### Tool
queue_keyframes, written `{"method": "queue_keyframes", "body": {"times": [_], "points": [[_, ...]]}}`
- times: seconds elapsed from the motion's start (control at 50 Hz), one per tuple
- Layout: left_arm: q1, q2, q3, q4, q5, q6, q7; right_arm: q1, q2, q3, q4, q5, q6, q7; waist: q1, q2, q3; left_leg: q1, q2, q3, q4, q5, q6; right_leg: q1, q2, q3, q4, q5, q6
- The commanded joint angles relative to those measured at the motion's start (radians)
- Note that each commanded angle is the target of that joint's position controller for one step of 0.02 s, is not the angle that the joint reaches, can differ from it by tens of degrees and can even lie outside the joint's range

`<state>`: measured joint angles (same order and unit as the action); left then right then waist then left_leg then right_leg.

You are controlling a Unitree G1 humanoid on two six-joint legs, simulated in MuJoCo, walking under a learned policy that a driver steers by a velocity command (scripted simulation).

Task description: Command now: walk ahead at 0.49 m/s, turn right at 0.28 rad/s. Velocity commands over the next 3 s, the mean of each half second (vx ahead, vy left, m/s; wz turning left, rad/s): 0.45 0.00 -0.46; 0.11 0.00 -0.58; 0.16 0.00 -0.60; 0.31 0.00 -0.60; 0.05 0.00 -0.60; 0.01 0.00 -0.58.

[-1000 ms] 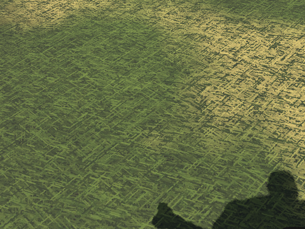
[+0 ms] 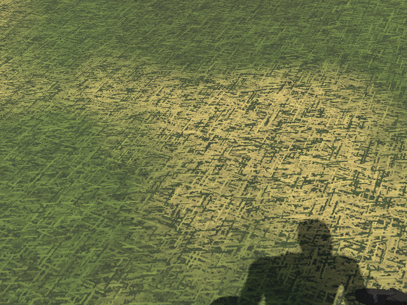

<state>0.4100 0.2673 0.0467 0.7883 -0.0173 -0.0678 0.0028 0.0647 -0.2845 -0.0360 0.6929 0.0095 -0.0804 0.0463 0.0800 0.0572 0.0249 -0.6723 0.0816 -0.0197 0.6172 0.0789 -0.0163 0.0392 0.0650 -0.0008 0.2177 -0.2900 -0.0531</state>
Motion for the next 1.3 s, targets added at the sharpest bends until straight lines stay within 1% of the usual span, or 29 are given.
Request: {"method": "queue_keyframes", "body": {"times": [0.02, 0.08, 0.12, 0.14, 0.16, 0.18, 0.22, 0.28, 0.36, 0.44, 0.5, 0.54, 0.58, 0.6, 0.62, 0.64, 0.66, 0.7, 0.78, 0.88, 1.0, 1.06, 1.08, 1.1, 1.12, 1.14, 1.18, 1.22, 1.3], "points": [[0.016, 0.191, 0.052, -0.025, -0.011, -0.004, 0.012, -0.129, -0.072, -0.015, -0.107, 0.001, -0.026, 0.013, -0.023, -0.108, 0.079, 0.036, -0.031, -0.016, -0.098, 0.018, 0.023, -0.052, -0.289, 0.166, -0.029, 0.354, -0.137], [0.015, 0.205, 0.061, -0.012, -0.005, 0.013, 0.018, -0.068, -0.11, -0.032, -0.098, -0.003, -0.033, 0.011, -0.067, -0.144, 0.024, 0.166, -0.07, 0.007, -0.119, -0.1, 0.056, 0.012, -0.294, 0.194, 0.09, 0.564, -0.107], [-0.004, 0.182, 0.048, -0.021, 0.011, 0.023, 0.018, 0.186, -0.18, -0.067, -0.045, -0.006, -0.031, -0.009, -0.201, -0.149, -0.17, 0.593, -0.049, 0.011, -0.095, -0.085, 0.119, -0.124, -0.205, 0.146, 0.419, 0.672, -0.053], [0.087, 0.076, 0.019, -0.053, 0.017, 0.015, 0.014, 0.323, -0.268, -0.088, -0.032, -0.035, -0.028, -0.021, -0.198, 0.028, -0.364, 1.019, 0.213, -0.321, -0.07, -0.166, 0.237, -0.473, -0.084, 0.1, 0.803, 0.318, 0.009], [0.166, 0.042, 0.003, -0.039, -0.002, 0.001, 0.009, 0.357, -0.238, -0.08, -0.017, -0.028, -0.021, -0.012, -0.175, 0.235, -0.512, 1.145, 0.348, -0.702, -0.236, -0.38, 0.313, -0.654, 0.001, 0.165, 1.027, -0.305, 0.037], [0.063, 0.153, 0.033, -0.043, -0.03, 0.0, 0.007, 0.31, -0.154, -0.058, -0.02, -0.015, -0.016, -0.018, -0.193, 0.135, -0.35, 1.029, 0.311, -0.62, -0.291, -0.495, 0.261, -0.746, -0.059, 0.187, 1.111, -0.263, 0.038], [-0.073, 0.165, 0.04, -0.079, -0.022, 0.002, 0.013, 0.192, -0.102, -0.043, -0.012, -0.012, -0.01, -0.028, -0.15, 0.021, -0.114, 0.726, 0.248, -0.365, -0.35, -0.385, 0.215, -0.744, -0.144, 0.118, 1.056, -0.103, 0.036], [-0.036, 0.098, 0.039, -0.066, -0.018, 0.037, 0.012, 0.114, -0.071, -0.042, 0.004, -0.026, -0.03, -0.028, -0.076, 0.053, -0.041, 0.507, 0.192, -0.168, -0.451, -0.252, 0.211, -0.612, -0.198, 0.111, 0.983, -0.023, 0.04], [-0.115, 0.076, 0.035, -0.107, -0.002, 0.058, 0.015, 0.102, -0.11, -0.06, 0.039, -0.022, -0.045, -0.033, -0.066, 0.009, 0.031, 0.478, 0.197, -0.009, -0.503, -0.076, 0.227, -0.684, -0.214, 0.112, 0.836, 0.104, 0.06], [-0.226, 0.05, 0.024, -0.144, 0.01, 0.04, -0.018, 0.094, -0.148, -0.069, 0.047, -0.015, -0.02, -0.054, -0.098, -0.003, 0.031, 0.491, 0.137, 0.179, -0.443, 0.208, 0.188, -0.576, -0.167, 0.008, 0.538, 0.333, 0.064], [-0.268, 0.074, 0.035, -0.181, 0.005, 0.049, -0.042, 0.12, -0.18, -0.079, 0.061, 0.012, 0.005, -0.061, -0.107, 0.01, 0.006, 0.599, 0.174, 0.194, -0.377, 0.249, 0.167, -0.554, -0.148, -0.009, 0.436, 0.326, 0.043], [-0.248, 0.112, 0.054, -0.196, 0.013, 0.061, -0.049, 0.106, -0.2, -0.089, 0.058, 0.036, 0.02, -0.064, -0.078, 0.022, -0.016, 0.646, 0.192, 0.199, -0.276, 0.331, 0.145, -0.511, -0.115, -0.033, 0.404, 0.235, 0.011], [-0.086, 0.175, 0.093, -0.163, 0.017, 0.064, -0.043, 0.082, -0.186, -0.089, 0.047, 0.049, 0.035, -0.065, 0.014, -0.008, -0.097, 0.618, 0.145, 0.228, -0.004, 0.366, 0.095, -0.3, -0.041, -0.068, 0.303, 0.261, -0.043], [-0.004, 0.249, 0.12, -0.148, 0.016, 0.065, -0.021, 0.138, -0.151, -0.075, 0.047, 0.021, 0.035, -0.06, 0.04, -0.138, -0.153, 0.481, 0.073, 0.245, 0.252, 0.119, 0.026, -0.106, -0.083, 0.035, 0.249, 0.59, -0.089], [-0.05, 0.339, 0.123, -0.178, 0.019, 0.071, 0.002, 0.232, -0.034, -0.038, 0.017, -0.051, 0.035, -0.051, -0.084, -0.403, -0.223, 0.14, -0.081, 0.209, 0.618, -0.775, -0.049, 0.148, -0.321, 0.385, 0.353, 1.045, -0.241], [-0.074, 0.314, 0.106, -0.236, 0.032, 0.052, -0.014, 0.267, -0.091, -0.033, 0.019, -0.028, 0.031, -0.042, -0.053, -0.3, -0.456, 0.056, -0.132, -0.032, 0.803, -0.83, -0.054, 0.213, -0.453, 0.696, 0.235, 0.765, -0.395], [-0.117, 0.253, 0.095, -0.247, 0.024, 0.043, -0.027, 0.153, -0.157, -0.051, 0.007, 0.009, 0.035, -0.042, -0.015, -0.148, -0.38, 0.004, -0.092, -0.073, 0.799, -0.713, -0.033, 0.143, -0.398, 0.604, 0.17, 0.563, -0.345], [-0.204, 0.191, 0.074, -0.237, -0.004, 0.044, -0.019, 0.082, -0.141, -0.049, -0.002, -0.008, 0.048, -0.065, -0.06, -0.072, -0.191, -0.002, -0.029, -0.071, 0.655, -0.562, -0.022, -0.081, -0.307, 0.46, 0.131, 0.354, -0.239], [-0.259, 0.19, 0.073, -0.252, 0.027, 0.055, 0.006, 0.111, -0.123, -0.048, 0.006, -0.021, 0.072, -0.075, -0.112, -0.136, -0.164, 0.159, -0.051, -0.054, 0.47, -0.483, -0.041, -0.284, -0.23, 0.358, 0.107, 0.445, -0.209], [-0.255, 0.204, 0.08, -0.249, 0.014, 0.078, 0.031, 0.058, -0.099, -0.039, -0.006, -0.017, 0.084, -0.079, -0.087, -0.15, -0.17, 0.182, -0.075, -0.076, 0.288, -0.407, -0.073, -0.307, -0.195, 0.386, 0.111, 0.235, -0.188], [-0.253, 0.194, 0.079, -0.252, 0.014, 0.101, 0.024, 0.033, -0.105, -0.045, -0.026, -0.008, 0.064, -0.065, -0.061, -0.208, -0.138, 0.259, -0.107, -0.08, 0.081, -0.426, -0.047, -0.29, -0.181, 0.494, 0.145, 0.139, -0.163], [-0.268, 0.179, 0.073, -0.256, -0.006, 0.114, 0.027, 0.118, -0.119, -0.059, -0.005, -0.012, 0.051, -0.052, -0.11, -0.197, -0.136, 0.435, -0.085, -0.063, -0.207, -0.269, 0.004, -0.329, -0.123, 0.49, 0.227, 0.145, -0.1], [-0.227, 0.134, 0.061, -0.256, -0.002, 0.116, 0.028, 0.139, -0.185, -0.075, -0.009, -0.029, 0.054, -0.055, -0.089, -0.052, -0.152, 0.543, 0.102, -0.214, -0.276, -0.23, 0.071, -0.433, -0.042, 0.389, 0.388, -0.075, -0.041], [-0.235, 0.141, 0.067, -0.29, -0.014, 0.107, 0.028, 0.12, -0.262, -0.092, -0.004, -0.056, 0.064, -0.058, -0.057, 0.256, -0.083, 0.535, 0.284, -0.464, -0.338, -0.064, 0.237, -0.642, 0.122, 0.162, 0.583, -0.305, 0.022], [-0.218, 0.226, 0.093, -0.268, 0.014, 0.095, 0.025, 0.074, -0.204, -0.081, -0.038, -0.06, 0.06, -0.063, -0.067, 0.186, -0.083, 0.498, 0.342, -0.497, -0.331, -0.007, 0.298, -0.656, 0.049, 0.183, 0.822, -0.315, 0.068], [-0.201, 0.248, 0.106, -0.241, 0.006, 0.097, 0.021, 0.032, -0.154, -0.067, -0.055, -0.05, 0.06, -0.072, -0.052, 0.105, -0.081, 0.485, 0.288, -0.388, -0.304, 0.009, 0.261, -0.643, 0.033, 0.177, 0.912, -0.251, 0.083], [-0.171, 0.199, 0.098, -0.208, 0.006, 0.12, 0.026, 0.0, -0.119, -0.058, -0.063, -0.018, 0.064, -0.081, -0.048, 0.064, -0.056, 0.514, 0.196, -0.239, -0.275, 0.004, 0.2, -0.674, 0.014, 0.147, 1.007, -0.154, 0.121], [-0.209, 0.148, 0.078, -0.227, -0.005, 0.125, 0.016, 0.059, -0.121, -0.056, -0.052, -0.014, 0.074, -0.089, -0.085, 0.082, -0.049, 0.549, 0.154, -0.168, -0.334, -0.229, 0.191, -0.711, -0.019, 0.078, 0.962, -0.072, 0.133], [-0.332, 0.126, 0.058, -0.285, -0.006, 0.105, -0.002, 0.169, -0.173, -0.075, -0.033, -0.011, 0.073, -0.094, -0.169, 0.125, -0.045, 0.67, 0.198, -0.182, -0.403, -0.468, 0.203, -0.752, -0.077, 0.03, 0.76, -0.066, 0.137]]}}
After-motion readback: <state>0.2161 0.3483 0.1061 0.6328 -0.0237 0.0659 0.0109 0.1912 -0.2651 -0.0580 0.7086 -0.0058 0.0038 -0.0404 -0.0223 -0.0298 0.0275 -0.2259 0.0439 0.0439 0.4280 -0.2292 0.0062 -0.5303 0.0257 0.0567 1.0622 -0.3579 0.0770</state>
